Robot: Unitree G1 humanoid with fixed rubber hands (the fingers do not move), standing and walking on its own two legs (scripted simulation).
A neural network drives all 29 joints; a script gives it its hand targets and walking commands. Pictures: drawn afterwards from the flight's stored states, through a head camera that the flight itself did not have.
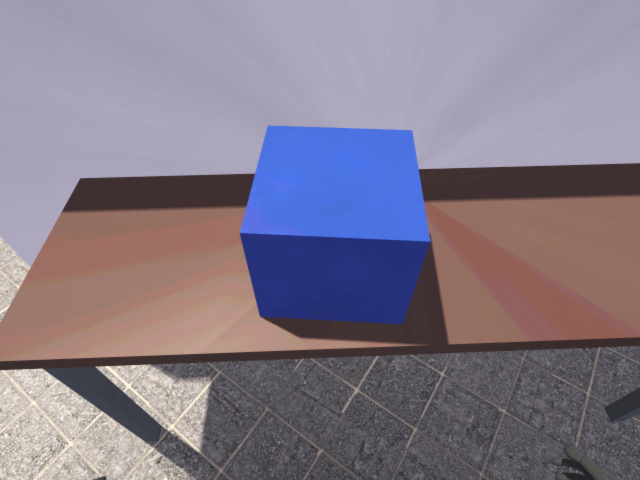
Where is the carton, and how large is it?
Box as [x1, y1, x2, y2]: [240, 125, 429, 323]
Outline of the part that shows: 268,125 240,230 240,236 260,316 402,323 429,244 428,229 411,130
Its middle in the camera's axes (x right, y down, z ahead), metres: +0.03 -0.02 +0.65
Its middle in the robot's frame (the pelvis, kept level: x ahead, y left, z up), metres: +0.50 -0.01 +0.00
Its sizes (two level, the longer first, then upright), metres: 0.241 0.241 0.216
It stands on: a table, 0.64 m high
